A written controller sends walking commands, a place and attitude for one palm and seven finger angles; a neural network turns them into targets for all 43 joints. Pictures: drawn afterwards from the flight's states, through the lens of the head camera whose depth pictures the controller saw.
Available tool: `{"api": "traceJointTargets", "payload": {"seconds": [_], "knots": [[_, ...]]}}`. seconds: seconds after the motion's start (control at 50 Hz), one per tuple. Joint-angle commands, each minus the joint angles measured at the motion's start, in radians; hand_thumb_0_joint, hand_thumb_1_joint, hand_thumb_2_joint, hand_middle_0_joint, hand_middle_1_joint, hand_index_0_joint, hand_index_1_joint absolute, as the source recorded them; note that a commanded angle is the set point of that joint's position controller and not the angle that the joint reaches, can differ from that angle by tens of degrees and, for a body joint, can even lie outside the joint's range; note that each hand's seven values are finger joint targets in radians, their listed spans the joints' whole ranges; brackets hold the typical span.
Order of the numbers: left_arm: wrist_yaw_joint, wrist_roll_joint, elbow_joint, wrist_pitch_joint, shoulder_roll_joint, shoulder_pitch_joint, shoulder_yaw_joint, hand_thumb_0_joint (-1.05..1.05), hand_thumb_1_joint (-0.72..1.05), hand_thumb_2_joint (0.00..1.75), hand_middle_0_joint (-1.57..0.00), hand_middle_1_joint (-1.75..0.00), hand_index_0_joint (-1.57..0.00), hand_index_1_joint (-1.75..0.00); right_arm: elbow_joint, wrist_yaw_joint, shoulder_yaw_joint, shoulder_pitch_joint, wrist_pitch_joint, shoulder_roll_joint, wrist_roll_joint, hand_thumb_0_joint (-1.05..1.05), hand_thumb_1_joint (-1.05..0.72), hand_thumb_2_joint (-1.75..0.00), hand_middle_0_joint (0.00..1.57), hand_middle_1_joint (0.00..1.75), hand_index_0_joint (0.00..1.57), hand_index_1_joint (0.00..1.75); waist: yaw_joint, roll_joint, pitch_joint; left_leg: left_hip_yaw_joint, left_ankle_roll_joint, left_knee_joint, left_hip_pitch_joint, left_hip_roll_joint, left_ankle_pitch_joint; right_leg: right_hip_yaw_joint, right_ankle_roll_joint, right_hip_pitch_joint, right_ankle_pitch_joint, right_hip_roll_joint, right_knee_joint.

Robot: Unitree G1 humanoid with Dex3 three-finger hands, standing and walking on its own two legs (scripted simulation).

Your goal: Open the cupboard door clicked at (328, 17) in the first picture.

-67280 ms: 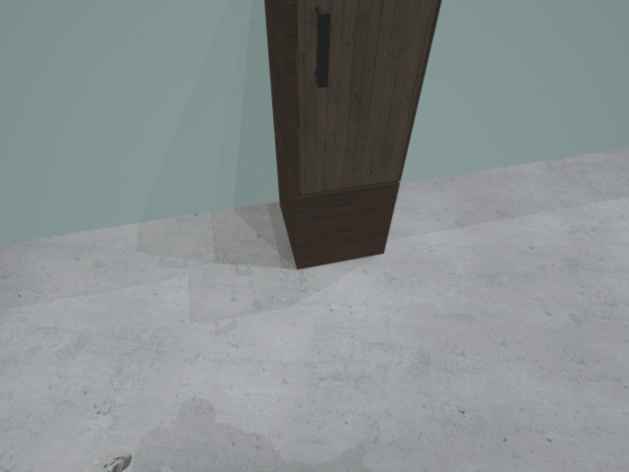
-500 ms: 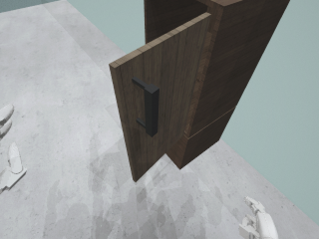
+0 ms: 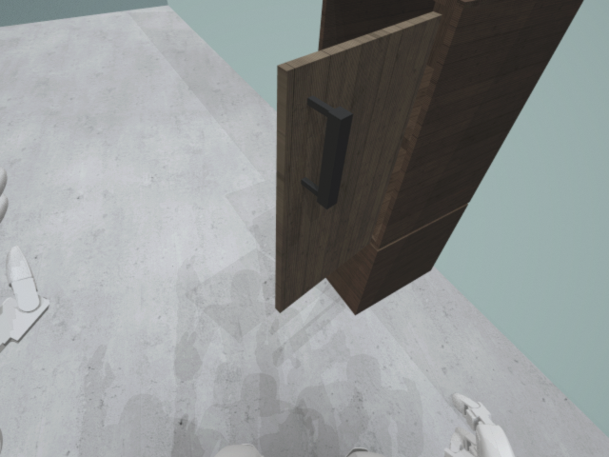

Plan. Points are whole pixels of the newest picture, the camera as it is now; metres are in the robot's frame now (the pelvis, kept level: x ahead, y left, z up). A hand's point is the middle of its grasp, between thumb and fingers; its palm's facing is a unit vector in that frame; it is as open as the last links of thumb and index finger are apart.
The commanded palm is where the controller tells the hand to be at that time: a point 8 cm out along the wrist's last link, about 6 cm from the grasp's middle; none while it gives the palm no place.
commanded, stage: step back with the hand held close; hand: left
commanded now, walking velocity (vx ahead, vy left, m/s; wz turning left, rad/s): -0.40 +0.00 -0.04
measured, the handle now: (321, 155) +0.49 +0.02 +0.14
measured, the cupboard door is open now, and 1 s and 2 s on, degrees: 100 100 100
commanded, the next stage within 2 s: stop stepping back and stand still in 0.14 s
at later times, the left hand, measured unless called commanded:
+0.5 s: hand out of the picture +0.07 +0.22 +0.20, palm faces +0.30 -0.80 -0.51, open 7.4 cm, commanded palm +0.02 +0.27 +0.20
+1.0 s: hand out of the picture +0.02 +0.21 +0.21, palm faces +0.38 -0.78 -0.50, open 7.4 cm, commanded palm -0.02 +0.26 +0.20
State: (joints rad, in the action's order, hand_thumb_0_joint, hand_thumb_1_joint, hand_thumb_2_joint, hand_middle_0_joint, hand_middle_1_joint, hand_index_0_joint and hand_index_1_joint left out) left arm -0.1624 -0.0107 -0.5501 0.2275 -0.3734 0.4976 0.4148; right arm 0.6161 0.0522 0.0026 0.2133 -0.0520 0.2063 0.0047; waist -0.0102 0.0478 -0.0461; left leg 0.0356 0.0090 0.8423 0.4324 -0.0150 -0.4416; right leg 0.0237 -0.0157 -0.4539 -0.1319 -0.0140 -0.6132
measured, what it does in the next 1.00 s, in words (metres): walks backwards: left foot, then right foot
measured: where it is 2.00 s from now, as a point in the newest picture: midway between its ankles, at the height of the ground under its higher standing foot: outside the picture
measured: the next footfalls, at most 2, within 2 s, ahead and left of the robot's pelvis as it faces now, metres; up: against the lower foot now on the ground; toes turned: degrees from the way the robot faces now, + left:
left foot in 0.02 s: +0.07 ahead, +0.11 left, +0.00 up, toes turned +2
right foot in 0.42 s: -0.14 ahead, -0.10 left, +0.00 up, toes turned -1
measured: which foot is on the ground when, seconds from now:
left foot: up 0.00-0.00, down 0.02-0.42, up 0.44-0.64, down 0.66-0.86, up 0.88-1.00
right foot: down 0.00-0.04, up 0.06-0.40, down 0.42-1.00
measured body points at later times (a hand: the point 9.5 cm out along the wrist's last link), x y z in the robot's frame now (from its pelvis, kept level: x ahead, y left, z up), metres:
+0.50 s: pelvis -0.14 -0.02 +0.02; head -0.13 -0.01 +0.47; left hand +0.05 +0.26 +0.22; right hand +0.00 -0.25 -0.07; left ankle -0.03 +0.10 -0.69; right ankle -0.24 -0.10 -0.72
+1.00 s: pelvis -0.18 -0.03 +0.02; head -0.19 -0.03 +0.47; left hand -0.01 +0.25 +0.23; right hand -0.07 -0.27 -0.08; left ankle -0.17 +0.10 -0.65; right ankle -0.22 -0.10 -0.72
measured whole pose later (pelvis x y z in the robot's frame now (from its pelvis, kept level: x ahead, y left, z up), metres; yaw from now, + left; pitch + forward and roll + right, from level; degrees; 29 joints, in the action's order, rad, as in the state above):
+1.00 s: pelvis -0.18 -0.03 +0.02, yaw -4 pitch +0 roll +2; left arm -0.15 -0.03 -0.50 0.27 -0.41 0.61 0.43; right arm 0.67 0.06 0.00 0.27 -0.10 0.20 0.01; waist -0.01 0.02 0.03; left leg 0.04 0.00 0.97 0.48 0.00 -0.34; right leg -0.03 0.06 -0.18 -0.31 0.01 -0.49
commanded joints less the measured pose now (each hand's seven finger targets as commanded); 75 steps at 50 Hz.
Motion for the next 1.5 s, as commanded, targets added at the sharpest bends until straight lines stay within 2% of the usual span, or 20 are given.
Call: {"api": "traceJointTargets", "payload": {"seconds": [0.0, 0.02, 0.06, 0.16, 0.34, 0.42, 0.48, 0.6, 0.72, 0.78, 0.82, 0.86, 0.96, 1.06, 1.12, 1.14, 1.18, 1.32, 1.38, 1.48], "knots": [[-0.024, -0.018, -0.221, 0.067, -0.238, -0.065, 0.156, 0.00, 0.90, 0.90, -0.20, -0.30, -0.20, -0.30, -0.169, 0.032, -0.051, -0.102, -0.060, 0.143, -0.005, 0.00, -0.90, -0.90, 0.20, 0.30, 0.20, 0.30, 0.024, -0.200, 0.048, -0.156, 0.034, -0.486, -0.075, 0.127, -0.021, 0.091, 0.030, -0.020, -0.206, -0.063, 0.022], [-0.031, -0.010, -0.282, 0.085, -0.225, -0.077, 0.173, 0.00, 0.90, 0.90, -0.20, -0.30, -0.20, -0.30, -0.187, 0.032, -0.052, -0.093, -0.078, 0.167, 0.004, 0.00, -0.90, -0.90, 0.20, 0.30, 0.20, 0.30, 0.016, -0.472, 0.084, -0.407, 0.122, -0.632, 0.116, 0.341, -0.003, -0.021, -0.018, 0.102, -0.282, 0.056, -0.297], [-0.036, -0.004, -0.259, 0.097, -0.252, -0.067, 0.212, 0.00, 0.90, 0.90, -0.20, -0.30, -0.20, -0.30, -0.144, 0.020, -0.064, -0.060, -0.124, 0.111, 0.025, 0.00, -0.90, -0.90, 0.20, 0.30, 0.20, 0.30, 0.029, -0.335, 0.153, -0.425, 0.178, -0.647, 0.111, 0.434, 0.132, 0.084, -0.005, 0.062, -0.376, 0.063, -0.696], [-0.020, -0.041, -0.284, 0.051, -0.153, 0.062, 0.118, 0.00, 0.90, 0.90, -0.20, -0.30, -0.20, -0.30, -0.115, -0.012, -0.088, -0.061, -0.140, 0.121, -0.007, 0.00, -0.90, -0.90, 0.20, 0.30, 0.20, 0.30, 0.015, -0.219, 0.237, -0.183, 0.120, -0.476, -0.282, 0.295, 0.642, -0.023, -0.030, -0.068, -0.353, 0.070, -0.492], [-0.023, -0.061, -0.247, 0.013, -0.235, 0.090, 0.162, 0.00, 0.90, 0.90, -0.20, -0.30, -0.20, -0.30, -0.143, 0.003, -0.043, -0.089, -0.124, 0.104, 0.000, 0.00, -0.90, -0.90, 0.20, 0.30, 0.20, 0.30, 0.012, -0.322, 0.217, -0.080, -0.011, -0.656, -0.156, 0.127, -0.059, -0.176, 0.037, 0.377, -0.327, 0.108, 0.268], [-0.026, -0.073, -0.305, 0.039, -0.357, 0.105, 0.254, 0.00, 0.90, 0.90, -0.20, -0.30, -0.20, -0.30, -0.145, -0.003, -0.019, -0.108, -0.076, 0.085, 0.009, 0.00, -0.90, -0.90, 0.20, 0.30, 0.20, 0.30, -0.004, 0.052, 0.185, -0.032, -0.032, 0.062, -0.012, 0.018, 0.087, 0.229, 0.198, 0.198, 0.039, -0.336, 0.409], [-0.013, -0.058, -0.159, 0.021, -0.255, 0.108, 0.198, 0.00, 0.90, 0.90, -0.20, -0.30, -0.20, -0.30, -0.126, 0.005, -0.033, -0.089, -0.089, 0.098, -0.018, 0.00, -0.90, -0.90, 0.20, 0.30, 0.20, 0.30, 0.023, 0.109, 0.139, -0.044, -0.026, 0.059, 0.160, 0.047, 0.151, 0.126, 0.138, 0.369, 0.401, -0.240, 0.260], [-0.015, -0.033, 0.056, 0.012, -0.188, -0.102, 0.076, 0.00, 0.90, 0.90, -0.20, -0.30, -0.20, -0.30, -0.090, 0.043, -0.046, -0.070, -0.104, 0.134, -0.014, 0.00, -0.90, -0.90, 0.20, 0.30, 0.20, 0.30, 0.026, 0.031, 0.043, 0.053, 0.037, -0.354, -0.201, 0.018, 0.191, 0.074, 0.084, 0.188, 0.084, -0.176, 0.185], [-0.015, -0.011, -0.106, 0.036, -0.226, -0.147, 0.080, 0.00, 0.90, 0.90, -0.20, -0.30, -0.20, -0.30, -0.106, 0.038, -0.039, -0.074, -0.118, 0.136, 0.009, 0.00, -0.90, -0.90, 0.20, 0.30, 0.20, 0.30, 0.029, -0.215, 0.054, -0.391, 0.186, -0.597, -0.163, 0.293, 0.155, -0.038, 0.005, 0.104, -0.392, -0.002, -0.164], [-0.024, -0.010, -0.178, 0.041, -0.243, -0.056, 0.134, 0.00, 0.90, 0.90, -0.20, -0.30, -0.20, -0.30, -0.126, 0.030, -0.041, -0.098, -0.131, 0.138, 0.004, 0.00, -0.90, -0.90, 0.20, 0.30, 0.20, 0.30, 0.003, -0.214, 0.045, -0.213, 0.116, -0.592, 0.011, 0.210, -0.101, -0.080, 0.034, 0.318, -0.300, 0.007, 0.070], [-0.026, -0.012, -0.200, 0.044, -0.267, 0.023, 0.171, 0.00, 0.90, 0.90, -0.20, -0.30, -0.20, -0.30, -0.148, 0.027, -0.045, -0.104, -0.117, 0.122, 0.006, 0.00, -0.90, -0.90, 0.20, 0.30, 0.20, 0.30, 0.001, -0.128, 0.079, -0.064, 0.041, -0.352, 0.106, 0.071, -0.107, 0.074, 0.097, 0.386, -0.338, -0.067, 0.228], [-0.021, -0.024, -0.160, 0.048, -0.265, 0.040, 0.181, 0.00, 0.90, 0.90, -0.20, -0.30, -0.20, -0.30, -0.136, 0.015, -0.064, -0.100, -0.097, 0.115, 0.001, 0.00, -0.90, -0.90, 0.20, 0.30, 0.20, 0.30, -0.009, 0.124, 0.012, -0.017, -0.007, 0.156, 0.222, -0.005, -0.014, 0.553, 0.225, 0.262, -0.538, -0.344, 0.481], [-0.014, -0.019, 0.022, 0.086, -0.203, 0.023, 0.157, 0.00, 0.90, 0.90, -0.20, -0.30, -0.20, -0.30, -0.098, 0.018, -0.038, -0.042, -0.096, 0.093, 0.003, 0.00, -0.90, -0.90, 0.20, 0.30, 0.20, 0.30, 0.029, 0.005, 0.074, -0.015, -0.016, 0.080, 0.181, 0.063, 0.140, 0.178, 0.188, 0.378, 0.205, -0.243, 0.293], [-0.016, -0.015, 0.066, 0.061, -0.161, -0.063, 0.063, 0.00, 0.90, 0.90, -0.20, -0.30, -0.20, -0.30, -0.109, 0.033, -0.046, -0.082, -0.118, 0.107, -0.001, 0.00, -0.90, -0.90, 0.20, 0.30, 0.20, 0.30, -0.001, 0.121, 0.062, 0.075, 0.015, -0.272, -0.130, 0.019, 0.220, 0.094, 0.115, 0.270, 0.135, -0.190, 0.276], [-0.014, -0.021, -0.095, 0.062, -0.189, -0.066, 0.073, 0.00, 0.90, 0.90, -0.20, -0.30, -0.20, -0.30, -0.130, 0.032, -0.062, -0.082, -0.129, 0.132, 0.000, 0.00, -0.90, -0.90, 0.20, 0.30, 0.20, 0.30, 0.004, 0.007, 0.121, -0.003, 0.041, -0.436, -0.314, 0.073, 0.380, 0.050, 0.048, 0.247, 0.150, -0.125, 0.151], [0.130, 0.075, 0.689, -0.123, -0.001, -0.040, -0.297, 0.00, 0.90, 0.90, -0.20, -0.30, -0.20, -0.30, 0.109, -0.072, -0.080, -0.019, -0.135, 0.299, 0.018, 0.00, -0.90, -0.90, 0.20, 0.30, 0.20, 0.30, 0.087, -0.148, 0.115, -0.181, 0.096, -0.266, -0.288, 0.194, 0.766, -0.082, 0.006, 0.039, 0.197, -0.107, -0.156], [0.133, 0.050, 0.653, -0.244, 0.121, -0.022, -0.321, 0.00, 0.90, 0.90, -0.20, -0.30, -0.20, -0.30, 0.038, -0.055, -0.065, 0.037, -0.014, 0.212, 0.016, 0.00, -0.90, -0.90, 0.20, 0.30, 0.20, 0.30, 0.049, -0.236, 0.125, -0.300, 0.228, -0.398, -0.267, 0.343, 1.026, -0.037, -0.017, -0.032, -0.551, 0.002, -0.404], [0.145, 0.040, 1.060, -0.231, 0.040, -0.115, -0.346, 0.00, 0.90, 0.90, -0.20, -0.30, -0.20, -0.30, 0.080, -0.042, -0.042, -0.080, 0.035, 0.184, 0.027, 0.00, -0.90, -0.90, 0.20, 0.30, 0.20, 0.30, -0.036, -0.037, 0.176, -0.128, 0.102, -0.374, -0.098, 0.178, 0.435, -0.028, -0.001, 0.286, -0.155, -0.002, 0.016], [0.149, 0.040, 1.181, -0.221, -0.069, -0.202, -0.354, 0.00, 0.90, 0.90, -0.20, -0.30, -0.20, -0.30, 0.125, -0.056, -0.027, -0.049, 0.062, 0.083, 0.012, 0.00, -0.90, -0.90, 0.20, 0.30, 0.20, 0.30, 0.029, 0.007, 0.035, -0.017, -0.014, -0.204, -0.103, 0.006, 0.018, 0.358, 0.142, 0.070, -0.330, -0.283, 0.386], [0.135, 0.028, 1.357, -0.206, 0.056, -0.249, -0.367, 0.00, 0.90, 0.90, -0.20, -0.30, -0.20, -0.30, 0.276, -0.044, -0.032, 0.041, 0.072, 0.042, 0.023, 0.00, -0.90, -0.90, 0.20, 0.30, 0.20, 0.30, 0.053, -0.067, 0.034, -0.053, 0.001, -0.277, -0.258, 0.043, 0.238, 0.174, 0.127, 0.064, -0.144, -0.158, 0.316]]}}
